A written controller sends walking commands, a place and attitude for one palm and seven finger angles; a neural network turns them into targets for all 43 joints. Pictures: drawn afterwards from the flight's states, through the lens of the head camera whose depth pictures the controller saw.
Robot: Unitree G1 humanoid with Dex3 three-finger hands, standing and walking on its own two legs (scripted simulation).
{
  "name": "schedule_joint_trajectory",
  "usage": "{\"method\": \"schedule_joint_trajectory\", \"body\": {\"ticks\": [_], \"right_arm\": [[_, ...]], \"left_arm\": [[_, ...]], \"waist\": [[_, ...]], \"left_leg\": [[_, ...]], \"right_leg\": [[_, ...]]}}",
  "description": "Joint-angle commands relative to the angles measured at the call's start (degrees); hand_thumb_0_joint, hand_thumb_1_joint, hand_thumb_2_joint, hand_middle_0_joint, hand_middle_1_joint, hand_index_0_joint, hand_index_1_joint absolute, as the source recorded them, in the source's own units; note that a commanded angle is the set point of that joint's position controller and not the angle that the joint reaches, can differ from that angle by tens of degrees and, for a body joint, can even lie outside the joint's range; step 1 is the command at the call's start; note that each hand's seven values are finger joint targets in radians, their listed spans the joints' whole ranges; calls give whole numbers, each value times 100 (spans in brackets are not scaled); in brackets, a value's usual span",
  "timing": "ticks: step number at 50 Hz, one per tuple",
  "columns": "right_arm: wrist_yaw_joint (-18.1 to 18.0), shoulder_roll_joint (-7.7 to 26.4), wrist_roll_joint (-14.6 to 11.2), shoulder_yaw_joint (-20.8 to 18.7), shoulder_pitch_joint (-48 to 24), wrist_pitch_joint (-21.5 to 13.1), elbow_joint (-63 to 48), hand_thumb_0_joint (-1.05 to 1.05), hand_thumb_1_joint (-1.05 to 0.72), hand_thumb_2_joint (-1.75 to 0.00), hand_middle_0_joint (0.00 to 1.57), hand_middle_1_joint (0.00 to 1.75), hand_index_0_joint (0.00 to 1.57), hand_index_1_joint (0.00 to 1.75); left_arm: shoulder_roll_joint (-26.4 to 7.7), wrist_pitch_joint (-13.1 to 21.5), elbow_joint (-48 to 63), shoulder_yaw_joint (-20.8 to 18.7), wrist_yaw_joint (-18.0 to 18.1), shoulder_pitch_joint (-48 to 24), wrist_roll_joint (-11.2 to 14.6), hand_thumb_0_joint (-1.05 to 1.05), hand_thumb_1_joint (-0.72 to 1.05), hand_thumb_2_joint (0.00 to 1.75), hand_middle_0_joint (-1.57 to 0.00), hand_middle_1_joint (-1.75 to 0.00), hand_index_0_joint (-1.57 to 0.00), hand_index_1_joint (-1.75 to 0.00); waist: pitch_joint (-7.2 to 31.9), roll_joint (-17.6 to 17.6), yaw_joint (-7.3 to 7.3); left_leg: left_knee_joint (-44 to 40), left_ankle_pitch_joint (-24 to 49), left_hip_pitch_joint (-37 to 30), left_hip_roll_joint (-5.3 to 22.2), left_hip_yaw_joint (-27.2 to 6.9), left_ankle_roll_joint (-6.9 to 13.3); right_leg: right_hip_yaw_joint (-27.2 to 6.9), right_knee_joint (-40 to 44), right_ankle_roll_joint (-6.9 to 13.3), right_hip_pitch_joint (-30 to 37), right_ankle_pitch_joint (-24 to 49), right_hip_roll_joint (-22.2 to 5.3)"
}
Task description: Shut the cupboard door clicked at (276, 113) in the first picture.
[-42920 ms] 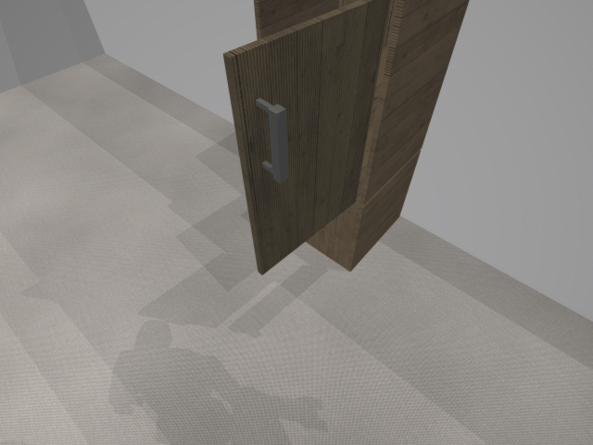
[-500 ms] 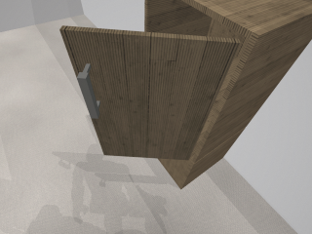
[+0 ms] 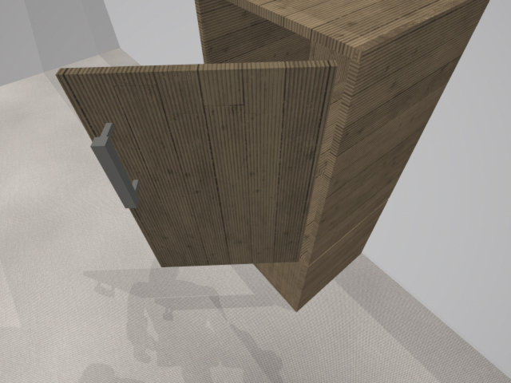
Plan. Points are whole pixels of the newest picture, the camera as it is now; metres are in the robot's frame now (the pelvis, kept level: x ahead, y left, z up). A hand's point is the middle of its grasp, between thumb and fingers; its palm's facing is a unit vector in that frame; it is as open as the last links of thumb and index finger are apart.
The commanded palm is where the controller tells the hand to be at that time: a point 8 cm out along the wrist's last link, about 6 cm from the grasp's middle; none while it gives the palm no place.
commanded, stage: come to a stop and stand still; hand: left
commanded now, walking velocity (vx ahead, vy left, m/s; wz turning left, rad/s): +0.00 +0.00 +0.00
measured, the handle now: (120, 167) +0.44 +0.24 +0.09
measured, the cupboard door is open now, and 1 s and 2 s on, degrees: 53 53 53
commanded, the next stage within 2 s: look again from close up in 0.26 s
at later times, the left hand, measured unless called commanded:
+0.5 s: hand out of the picture -0.02 +0.16 -0.17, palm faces +0.02 -0.98 -0.18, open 7.4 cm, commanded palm none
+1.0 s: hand out of the picture +0.05 +0.19 -0.14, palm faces +0.15 -0.97 -0.21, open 7.3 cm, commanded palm +0.10 +0.22 -0.06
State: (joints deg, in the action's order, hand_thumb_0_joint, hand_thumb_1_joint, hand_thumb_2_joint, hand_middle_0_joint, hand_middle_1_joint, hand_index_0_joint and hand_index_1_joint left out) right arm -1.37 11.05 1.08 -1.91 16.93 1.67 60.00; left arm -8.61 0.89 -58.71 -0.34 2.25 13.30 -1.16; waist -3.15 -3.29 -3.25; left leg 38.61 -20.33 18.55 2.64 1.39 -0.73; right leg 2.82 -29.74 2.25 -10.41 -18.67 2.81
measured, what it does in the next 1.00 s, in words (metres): stands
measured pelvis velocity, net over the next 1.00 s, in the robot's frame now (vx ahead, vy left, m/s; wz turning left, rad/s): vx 0.00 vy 0.01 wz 0.00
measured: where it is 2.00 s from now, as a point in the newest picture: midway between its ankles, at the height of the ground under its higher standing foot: outside the picture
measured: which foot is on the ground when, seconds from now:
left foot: down 0.00-1.00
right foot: down 0.00-1.00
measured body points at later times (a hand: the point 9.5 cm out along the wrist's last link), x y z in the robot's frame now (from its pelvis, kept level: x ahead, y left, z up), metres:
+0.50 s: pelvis +0.01 -0.01 +0.01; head +0.01 +0.00 +0.46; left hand -0.02 +0.21 -0.15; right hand +0.03 -0.23 -0.15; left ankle +0.02 +0.10 -0.73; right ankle -0.03 -0.10 -0.73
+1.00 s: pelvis +0.00 +0.01 +0.01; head +0.01 +0.02 +0.46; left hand +0.04 +0.25 -0.12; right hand +0.02 -0.22 -0.14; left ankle +0.02 +0.10 -0.73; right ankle -0.03 -0.10 -0.73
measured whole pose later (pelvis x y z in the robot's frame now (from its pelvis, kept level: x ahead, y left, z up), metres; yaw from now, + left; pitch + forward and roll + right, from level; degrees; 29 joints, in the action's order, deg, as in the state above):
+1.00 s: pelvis +0.00 +0.01 +0.01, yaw +0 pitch -1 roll +0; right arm -4.2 9.3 -1.0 2.4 19.4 -7.7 57.5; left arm -10.5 -2.8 -32.4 -0.4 4.6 28.9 4.1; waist -2.3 1.6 0.2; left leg 27.3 -13.6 12.7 -1.0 4.5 2.5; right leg 2.0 -28.0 1.1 -9.0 -17.3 0.2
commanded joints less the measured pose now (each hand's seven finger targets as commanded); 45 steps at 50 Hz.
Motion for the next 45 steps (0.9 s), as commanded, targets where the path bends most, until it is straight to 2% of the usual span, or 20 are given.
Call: {"method": "schedule_joint_trajectory", "body": {"ticks": [1, 2, 3, 4, 5, 6, 8, 9, 11, 15, 18, 19, 20, 25, 34, 35, 40, 42, 44, 45], "right_arm": [[45, 104, -3, 35, 236, -179, -291, 0, -90, -90, 20, 30, 20, 30], [42, 169, -3, 48, 299, -208, -241, 0, -90, -90, 20, 30, 20, 30], [33, 275, 2, 55, 322, -237, -189, 0, -90, -90, 20, 30, 20, 30], [19, 309, 4, 76, 270, -260, -163, 0, -90, -90, 20, 30, 20, 30], [22, 309, 1, 100, 121, -258, -189, 0, -90, -90, 20, 30, 20, 30], [22, 280, -6, 123, -13, -251, -206, 0, -90, -90, 20, 30, 20, 30], [19, 280, -15, 127, -26, -236, -237, 0, -90, -90, 20, 30, 20, 30], [12, 236, -23, 126, 14, -255, -197, 0, -90, -90, 20, 30, 20, 30], [6, 315, -21, 135, 87, -259, -164, 0, -90, -90, 20, 30, 20, 30], [7, 369, -41, 157, 38, -298, -78, 0, -90, -90, 20, 30, 20, 30], [3, 389, -46, 183, -35, -306, -5, 0, -90, -90, 20, 30, 20, 30], [-3, 338, -64, 186, -48, -312, 27, 0, -90, -90, 20, 30, 20, 30], [-5, 375, -59, 191, -38, -313, 49, 0, -90, -90, 20, 30, 20, 30], [-18, 353, -70, 203, -44, -324, 187, 0, -90, -90, 20, 30, 20, 30], [-25, 272, -78, 227, -8, -317, 343, 0, -90, -90, 20, 30, 20, 30], [-24, 292, -72, 224, 8, -320, 352, 0, -90, -90, 20, 30, 20, 30], [-26, 284, -70, 223, 33, -324, 391, 0, -90, -90, 20, 30, 20, 30], [-28, 274, -66, 233, 74, -332, 408, 0, -90, -90, 20, 30, 20, 30], [-32, 241, -79, 229, 95, -340, 421, 0, -90, -90, 20, 30, 20, 30], [-34, 254, -68, 223, 90, -340, 423, 0, -90, -90, 20, 30, 20, 30]], "left_arm": [[-709, 90, 243, -90, 100, 123, 35, 0, 90, 90, -20, -30, -20, -30], [-688, 76, 240, -75, 88, 144, 54, 0, 90, 90, -20, -30, -20, -30], [-621, 62, 213, -63, 83, 225, 62, 0, 90, 90, -20, -30, -20, -30], [-555, 56, 168, -49, 82, 425, 49, 0, 90, 90, -20, -30, -20, -30], [-609, 35, 154, -45, 67, 436, 50, 0, 90, 90, -20, -30, -20, -30], [-655, 39, 109, -33, 54, 510, 49, 0, 90, 90, -20, -30, -20, -30], [-663, 64, 53, -7, 32, 602, 48, 0, 90, 90, -20, -30, -20, -30], [-648, 96, 27, 0, 34, 680, 33, 0, 90, 90, -20, -30, -20, -30], [-658, 113, 26, 18, 33, 632, 57, 0, 90, 90, -20, -30, -20, -30], [-674, 137, -22, 45, 35, 703, 60, 0, 90, 90, -20, -30, -20, -30], [-662, 140, -113, 62, 32, 788, 63, 0, 90, 90, -20, -30, -20, -30], [-656, 144, -140, 68, 38, 859, 51, 0, 90, 90, -20, -30, -20, -30], [-637, 143, -180, 80, 39, 876, 58, 0, 90, 90, -20, -30, -20, -30], [-598, 147, -299, 98, 48, 1006, 58, 0, 90, 90, -20, -30, -20, -30], [-512, 123, -412, 111, 49, 1107, 50, 0, 90, 90, -20, -30, -20, -30], [-499, 121, -421, 116, 51, 1097, 53, 0, 90, 90, -20, -30, -20, -30], [-492, 116, -426, 114, 53, 1080, 53, 0, 90, 90, -20, -30, -20, -30], [-474, 111, -429, 112, 51, 1088, 64, 0, 90, 90, -20, -30, -20, -30], [-462, 106, -424, 108, 53, 1105, 52, 0, 90, 90, -20, -30, -20, -30], [-435, 102, -438, 111, 54, 1087, 58, 0, 90, 90, -20, -30, -20, -30]], "waist": [[34, 893, 39], [-56, 566, 54], [-159, 150, 112], [-310, -22, 250], [-409, -413, 284], [-489, -402, 340], [-479, 101, 316], [-435, 381, 315], [-88, 544, 244], [188, 469, 262], [117, 382, 290], [21, 484, 317], [36, 392, 307], [14, 413, 329], [-220, 435, 359], [-183, 338, 351], [-174, 443, 355], [-120, 321, 358], [-142, 415, 373], [-171, 331, 366]], "left_leg": [[-726, 596, -670, -22, 112, 41], [-986, 1051, -825, 96, -86, 92], [-1205, 1377, -755, 334, -282, 184], [-1345, 1485, -524, 497, -430, 293], [-1498, 1249, -283, 394, -523, 300], [-1582, 1067, -189, 341, -537, 309], [-1565, 773, -276, 252, -420, 266], [-1500, 1017, -433, 233, -328, 254], [-1461, 1209, -726, 225, -300, 227], [-1563, 1464, -888, 255, -316, 237], [-1628, 1550, -881, 265, -333, 238], [-1658, 1554, -882, 264, -312, 253], [-1659, 1572, -879, 257, -323, 247], [-1708, 1637, -924, 267, -322, 255], [-1885, 1374, -829, 255, -360, 277], [-1884, 1389, -825, 251, -366, 274], [-1897, 1396, -798, 250, -371, 273], [-1927, 1413, -814, 256, -397, 281], [-1949, 1441, -810, 261, -397, 304], [-1942, 1437, -801, 259, -401, 297]], "right_leg": [[-784, 828, 389, -492, 1924, -1203], [-720, 746, 265, -651, 1419, -1023], [-641, 665, 152, -659, 1088, -820], [-604, 760, 99, -532, 941, -722], [-595, 736, 92, -377, 689, -695], [-659, 792, 94, -344, 608, -692], [-781, 1012, 100, -418, 375, -766], [-796, 1106, 80, -419, 709, -807], [-812, 1099, 67, -294, 985, -877], [-732, 1040, 20, -42, 1353, -888], [-728, 1055, 14, -9, 1474, -905], [-706, 1093, -4, -24, 1532, -890], [-718, 1082, -2, -12, 1569, -914], [-688, 1098, -15, 50, 1673, -923], [-655, 1228, -23, -24, 1147, -890], [-683, 1215, -16, -10, 1144, -902], [-657, 1202, -26, 27, 1136, -900], [-632, 1185, -21, 53, 1078, -909], [-623, 1187, -32, 67, 1089, -887], [-631, 1168, -24, 25, 1077, -900]]}}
